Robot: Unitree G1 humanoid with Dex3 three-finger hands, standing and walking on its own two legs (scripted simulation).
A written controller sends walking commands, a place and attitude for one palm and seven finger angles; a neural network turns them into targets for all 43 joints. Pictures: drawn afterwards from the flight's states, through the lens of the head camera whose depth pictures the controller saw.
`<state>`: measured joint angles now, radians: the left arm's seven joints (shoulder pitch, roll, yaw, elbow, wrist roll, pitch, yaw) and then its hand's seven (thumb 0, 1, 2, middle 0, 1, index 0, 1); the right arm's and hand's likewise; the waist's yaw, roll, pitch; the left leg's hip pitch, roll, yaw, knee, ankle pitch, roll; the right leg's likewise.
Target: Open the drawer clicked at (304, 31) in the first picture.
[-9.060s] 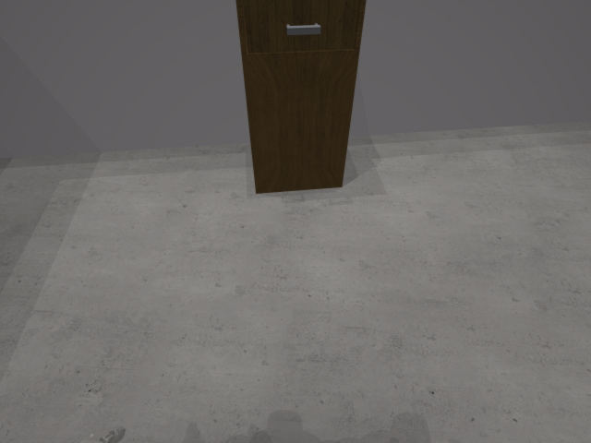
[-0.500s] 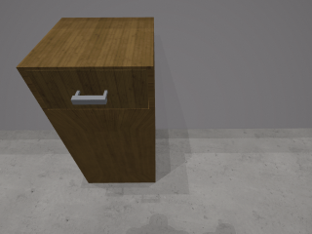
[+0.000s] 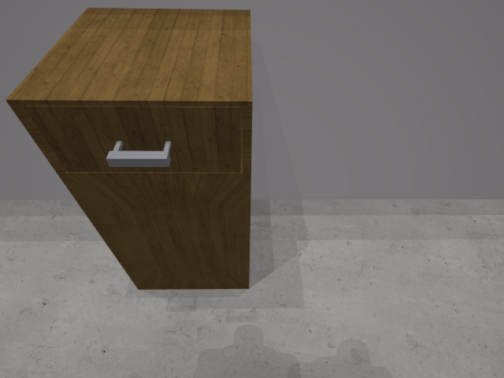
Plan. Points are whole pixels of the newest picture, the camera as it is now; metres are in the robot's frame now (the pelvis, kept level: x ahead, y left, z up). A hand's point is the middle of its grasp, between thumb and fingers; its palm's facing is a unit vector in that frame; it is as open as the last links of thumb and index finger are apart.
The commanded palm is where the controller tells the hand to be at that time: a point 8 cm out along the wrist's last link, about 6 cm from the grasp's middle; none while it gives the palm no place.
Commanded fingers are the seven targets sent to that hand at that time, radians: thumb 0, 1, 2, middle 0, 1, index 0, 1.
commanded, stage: come to a stop and stand still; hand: left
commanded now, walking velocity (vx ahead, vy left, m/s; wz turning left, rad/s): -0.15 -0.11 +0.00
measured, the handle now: (141, 152) +0.52 +0.27 +0.04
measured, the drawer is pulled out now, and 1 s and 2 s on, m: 0.00 0.00 0.00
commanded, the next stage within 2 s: look again from close up in 0.92 s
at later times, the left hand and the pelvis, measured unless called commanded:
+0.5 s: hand out of the picture +0.02 +0.19 -0.17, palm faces +0.03 -0.98 -0.21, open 7.3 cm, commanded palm none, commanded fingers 0.00 0.90 0.90 -0.20 -0.30 -0.20 -0.30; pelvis -0.03 +0.01 +0.00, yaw +1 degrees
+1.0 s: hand out of the picture -0.09 +0.19 -0.17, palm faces +0.06 -0.98 -0.18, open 7.4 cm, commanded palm none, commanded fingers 0.00 0.90 0.90 -0.20 -0.30 -0.20 -0.30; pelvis -0.05 +0.03 +0.01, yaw +1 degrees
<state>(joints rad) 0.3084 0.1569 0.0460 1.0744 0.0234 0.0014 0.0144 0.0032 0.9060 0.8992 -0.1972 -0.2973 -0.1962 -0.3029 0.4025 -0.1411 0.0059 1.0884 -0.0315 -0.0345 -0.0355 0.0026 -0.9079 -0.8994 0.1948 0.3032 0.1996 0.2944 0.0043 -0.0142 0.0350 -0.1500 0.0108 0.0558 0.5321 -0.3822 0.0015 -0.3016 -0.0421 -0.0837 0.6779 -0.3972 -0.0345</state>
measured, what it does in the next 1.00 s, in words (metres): shifts its weight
